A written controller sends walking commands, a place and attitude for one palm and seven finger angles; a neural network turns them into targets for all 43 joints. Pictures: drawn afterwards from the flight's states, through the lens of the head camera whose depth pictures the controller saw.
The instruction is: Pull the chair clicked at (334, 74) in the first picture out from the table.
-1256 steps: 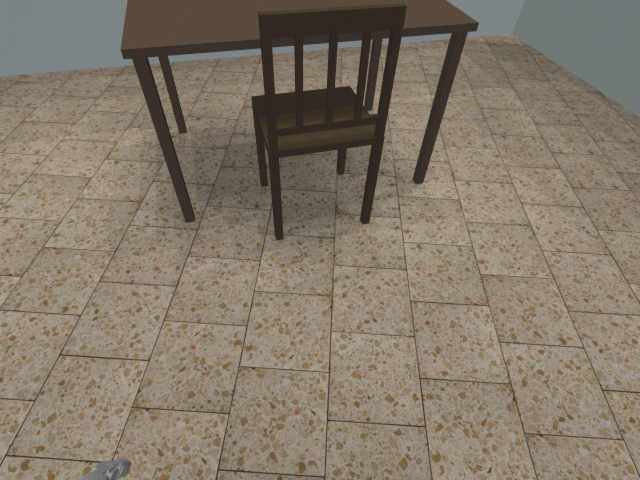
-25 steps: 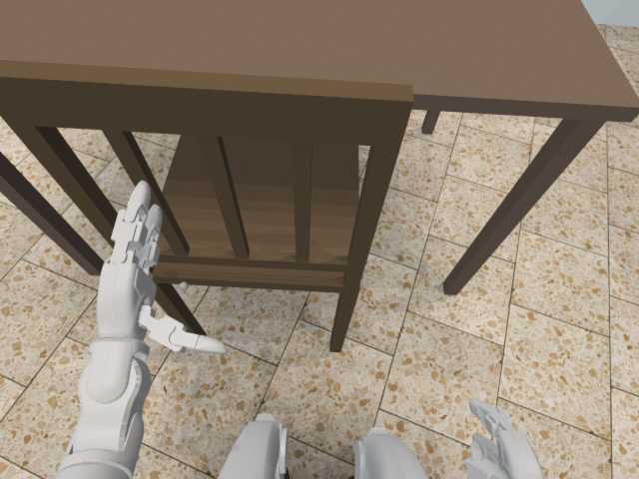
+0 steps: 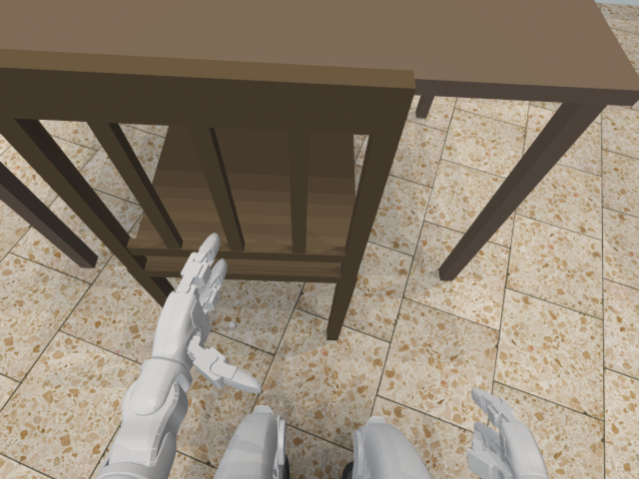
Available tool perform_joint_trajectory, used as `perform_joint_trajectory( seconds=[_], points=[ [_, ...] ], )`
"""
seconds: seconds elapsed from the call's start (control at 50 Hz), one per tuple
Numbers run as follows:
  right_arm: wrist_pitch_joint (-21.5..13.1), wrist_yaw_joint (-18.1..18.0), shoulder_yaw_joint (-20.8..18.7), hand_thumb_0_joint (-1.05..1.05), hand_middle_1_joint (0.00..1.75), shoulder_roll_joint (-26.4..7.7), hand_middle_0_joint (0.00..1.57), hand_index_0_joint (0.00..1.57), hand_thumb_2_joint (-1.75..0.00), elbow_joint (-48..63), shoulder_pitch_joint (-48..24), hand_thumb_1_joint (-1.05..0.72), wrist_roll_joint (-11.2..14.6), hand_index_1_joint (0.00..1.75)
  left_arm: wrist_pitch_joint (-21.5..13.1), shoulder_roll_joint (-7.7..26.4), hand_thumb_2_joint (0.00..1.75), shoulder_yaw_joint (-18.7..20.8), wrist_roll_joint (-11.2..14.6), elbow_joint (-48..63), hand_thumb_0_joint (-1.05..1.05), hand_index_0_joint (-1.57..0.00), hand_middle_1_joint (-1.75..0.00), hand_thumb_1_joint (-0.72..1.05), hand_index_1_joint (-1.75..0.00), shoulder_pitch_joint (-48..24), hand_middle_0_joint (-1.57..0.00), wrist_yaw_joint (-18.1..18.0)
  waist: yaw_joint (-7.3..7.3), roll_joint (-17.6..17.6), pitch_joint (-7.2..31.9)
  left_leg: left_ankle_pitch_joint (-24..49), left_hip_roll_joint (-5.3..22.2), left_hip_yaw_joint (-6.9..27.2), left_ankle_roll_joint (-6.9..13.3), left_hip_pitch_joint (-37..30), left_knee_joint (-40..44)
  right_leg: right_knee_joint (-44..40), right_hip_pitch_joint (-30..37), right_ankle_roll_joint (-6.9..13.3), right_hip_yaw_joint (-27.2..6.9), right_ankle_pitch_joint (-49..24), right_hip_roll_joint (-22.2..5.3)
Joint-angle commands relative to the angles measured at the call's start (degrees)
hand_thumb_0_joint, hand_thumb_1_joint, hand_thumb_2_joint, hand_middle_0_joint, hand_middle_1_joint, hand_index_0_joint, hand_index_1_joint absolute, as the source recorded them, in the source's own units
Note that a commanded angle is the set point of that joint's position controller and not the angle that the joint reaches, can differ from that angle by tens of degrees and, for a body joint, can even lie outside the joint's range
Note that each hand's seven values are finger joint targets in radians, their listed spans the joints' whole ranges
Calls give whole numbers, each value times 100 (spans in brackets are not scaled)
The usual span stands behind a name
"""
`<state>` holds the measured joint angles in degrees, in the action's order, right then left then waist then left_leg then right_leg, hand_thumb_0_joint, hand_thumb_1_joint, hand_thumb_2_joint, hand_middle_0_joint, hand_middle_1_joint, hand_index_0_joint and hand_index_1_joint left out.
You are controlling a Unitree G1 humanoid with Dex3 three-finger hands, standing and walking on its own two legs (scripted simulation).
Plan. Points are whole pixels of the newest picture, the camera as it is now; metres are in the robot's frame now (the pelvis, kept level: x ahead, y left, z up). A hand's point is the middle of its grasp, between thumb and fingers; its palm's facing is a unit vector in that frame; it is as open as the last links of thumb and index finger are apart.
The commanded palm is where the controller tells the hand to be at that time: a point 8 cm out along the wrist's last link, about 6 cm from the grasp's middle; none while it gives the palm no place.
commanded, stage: push the fingers through the gap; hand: left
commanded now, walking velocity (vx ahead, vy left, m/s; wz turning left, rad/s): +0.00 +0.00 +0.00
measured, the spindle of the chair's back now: (222, 197) +0.47 +0.14 +0.02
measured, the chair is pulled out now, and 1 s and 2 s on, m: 0.00 0.00 0.00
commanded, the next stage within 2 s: hook a spindle and tug to test in 1.64 s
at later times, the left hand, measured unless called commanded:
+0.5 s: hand (209, 245) +0.38 +0.14 +0.05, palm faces +0.03 -1.00 -0.04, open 16.9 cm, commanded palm +0.35 +0.19 +0.02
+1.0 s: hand (220, 242) +0.40 +0.14 +0.01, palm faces -0.03 -1.00 +0.01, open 16.9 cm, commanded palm +0.39 +0.19 +0.02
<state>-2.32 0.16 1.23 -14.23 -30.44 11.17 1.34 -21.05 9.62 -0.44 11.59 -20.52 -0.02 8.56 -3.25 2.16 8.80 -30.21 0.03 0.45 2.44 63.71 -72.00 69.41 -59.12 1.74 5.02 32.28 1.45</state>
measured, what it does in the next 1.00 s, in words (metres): stands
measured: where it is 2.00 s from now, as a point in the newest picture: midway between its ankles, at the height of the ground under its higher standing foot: outside the picture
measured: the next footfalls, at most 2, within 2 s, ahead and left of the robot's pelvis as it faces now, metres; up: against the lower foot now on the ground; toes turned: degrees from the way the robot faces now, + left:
none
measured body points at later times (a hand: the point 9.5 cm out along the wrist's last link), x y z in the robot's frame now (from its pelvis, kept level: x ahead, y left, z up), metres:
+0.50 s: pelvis +0.01 -0.01 +0.00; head +0.11 +0.01 +0.44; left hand +0.37 +0.20 +0.05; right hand +0.14 -0.26 -0.11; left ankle +0.03 +0.09 -0.63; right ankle +0.01 -0.11 -0.63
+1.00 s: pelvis +0.00 +0.00 +0.00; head +0.12 +0.01 +0.43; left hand +0.40 +0.19 +0.01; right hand +0.11 -0.26 -0.11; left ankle +0.03 +0.09 -0.63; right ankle +0.01 -0.11 -0.63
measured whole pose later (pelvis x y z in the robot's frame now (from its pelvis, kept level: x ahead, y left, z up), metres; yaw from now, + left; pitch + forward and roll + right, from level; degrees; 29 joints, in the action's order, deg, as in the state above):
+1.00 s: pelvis +0.00 +0.00 +0.00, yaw -1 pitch +23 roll -3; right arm -0.4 0.9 0.9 -14.4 -33.9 13.0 0.1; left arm -24.7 13.5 9.7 9.7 -37.4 -22.2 6.2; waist -5.5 2.3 8.3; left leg -29.7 0.7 -0.1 2.5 65.6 -71.8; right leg 69.0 -61.3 1.6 4.4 31.2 2.0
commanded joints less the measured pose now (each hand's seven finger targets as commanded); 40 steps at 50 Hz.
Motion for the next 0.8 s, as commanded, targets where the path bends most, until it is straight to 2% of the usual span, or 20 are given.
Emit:
perform_joint_trajectory(
  seconds=[0.0,0.02,0.06,0.08,0.12,0.16,0.2,0.28,0.3,0.36,0.4,0.44,0.48,0.52,0.58,0.62,0.66,0.7,0.74,0.78],
  points=[
    [-418,-122,-350,0,30,-624,20,20,-90,617,223,-90,-157,30,-1499,1476,30,1127,-124,3877,0,-6,-8,-50,-8,-956,-6,-936,318,1040,3314,3251,127,507,-338,-3511,1111,-748,857,107,-245,-2071,-38],
    [-389,-100,-344,0,30,-567,20,20,-90,539,184,-90,-172,30,-1544,1480,30,1286,-211,3626,0,-6,-8,-50,-8,-834,-6,-1156,305,888,2932,3213,143,501,-363,-3207,1089,-681,773,99,-224,-2046,-31],
    [-272,-6,-329,0,30,-585,20,20,-90,345,68,-90,-226,30,-1408,1090,30,1038,-526,2099,0,-6,-8,-50,-8,-1030,-6,-1354,-61,224,2000,2353,123,457,-172,-2136,836,-660,508,12,-235,-1728,-12],
    [-212,52,-308,0,30,-608,20,20,-90,263,30,-90,-207,30,-1219,647,30,674,-644,1091,0,-6,-8,-50,-8,-933,-6,-1277,-248,-77,1383,1689,108,437,-146,-1639,761,-699,242,-21,-203,-1360,3],
    [-81,99,-297,0,30,-783,20,20,-90,331,-13,-90,-116,30,-760,259,30,211,-695,-73,0,-6,-8,-50,-8,-1137,-6,-898,-383,-460,786,473,35,383,-92,-1010,856,-963,98,-33,-218,-521,-13],
    [-24,41,-293,0,30,-911,20,20,-90,534,-13,-90,58,30,-314,123,30,-14,-518,-367,0,-6,-8,-50,-8,-1347,-6,-392,-305,-465,975,319,-27,285,-39,-1112,1058,-1278,588,16,-369,-396,-37],
    [-16,-53,-334,0,30,-976,20,20,-90,661,77,-90,116,30,-89,268,30,9,-265,158,0,-6,-8,-50,-8,-1907,-6,-23,-247,-221,1709,675,-15,297,-19,-1576,1120,-1375,961,10,-413,-770,-67],
    [-195,-199,-344,0,30,-855,20,20,-90,657,144,-90,-23,30,-663,1287,30,981,88,2169,0,-6,-8,-50,-8,-2750,-6,-182,68,449,3223,2199,51,355,-73,-2646,1029,-1109,1512,11,-439,-2031,-77],
    [-257,-204,-327,0,30,-784,20,20,-90,549,195,-90,-67,30,-888,1355,30,1134,76,2284,0,-6,-8,-50,-8,-2704,-6,-354,81,480,3270,2541,75,377,-101,-2831,1005,-1015,1446,12,-398,-2235,-53],
    [-314,-113,-315,0,30,-708,20,20,-90,235,293,-90,-202,30,-1261,1384,30,1373,-138,1573,0,-6,-8,-50,-8,-2406,-6,-821,4,274,2693,2705,98,365,-118,-2374,830,-810,1128,-12,-334,-2360,-18],
    [-234,-2,-328,0,30,-713,20,20,-90,118,279,-90,-204,30,-1183,1080,30,1209,-374,312,0,-6,-8,-50,-8,-2106,-6,-851,-125,-99,1884,2062,71,292,-114,-1611,747,-778,911,-38,-328,-2040,-19],
    [-104,82,-343,0,30,-807,20,20,-90,174,292,-90,-165,30,-878,653,30,741,-522,-605,0,-6,-8,-50,-8,-1915,-6,-640,-237,-299,1451,1484,22,208,-85,-1197,765,-902,750,-39,-357,-1703,-30],
    [-5,113,-365,0,30,-890,20,20,-90,354,326,-90,-77,30,-551,532,30,561,-476,-845,0,-6,-8,-50,-8,-1846,-6,-317,-180,-264,1501,1393,-12,137,-65,-1233,885,-1051,954,-10,-408,-1705,-38],
    [54,66,-394,0,30,-930,20,20,-90,493,346,-90,-16,30,-395,715,30,678,-268,-400,0,-6,-8,-50,-8,-2142,-6,-81,-117,-153,1985,1588,-18,108,-47,-1478,931,-1140,1312,-7,-482,-1941,-58],
    [-26,-30,-410,0,30,-869,20,20,-90,536,345,-90,-31,30,-699,1112,30,995,13,980,0,-6,-8,-50,-8,-2989,-6,-63,-62,219,2916,2258,24,175,-43,-2110,895,-1048,1663,-25,-524,-2518,-63],
    [-127,-78,-395,0,30,-815,20,20,-90,391,375,-90,-88,30,-1074,1428,30,1337,53,1474,0,-6,-8,-50,-8,-3279,-6,-287,-36,442,3188,2562,61,243,-82,-2496,882,-973,1554,-27,-492,-2583,-37],
    [-211,-96,-386,0,30,-802,20,20,-90,181,426,-90,-162,30,-1367,1511,30,1389,-74,1417,0,-6,-8,-50,-8,-3484,-6,-542,-161,382,3001,2645,98,305,-89,-2439,777,-839,1236,-38,-444,-2529,-9],
    [-224,-43,-386,0,30,-795,20,20,-90,9,450,-90,-200,30,-1421,1239,30,1226,-269,591,0,-6,-8,-50,-8,-3239,-6,-651,-244,256,2500,2379,105,327,-115,-2161,728,-782,852,-43,-373,-2206,-6],
    [-160,8,-383,0,30,-850,20,20,-90,-102,480,-90,-198,30,-1232,979,30,965,-426,-442,0,-6,-8,-50,-8,-3264,-6,-560,-404,28,1921,1788,80,297,-101,-1630,688,-834,579,-46,-356,-1794,-7],
    [-69,36,-386,0,30,-921,20,20,-90,-65,533,-90,-152,30,-922,914,30,937,-468,-1302,0,-6,-8,-50,-8,-3182,-6,-354,-426,-231,1629,1307,32,232,-68,-1219,728,-961,593,-44,-392,-1487,-9]
  ],
)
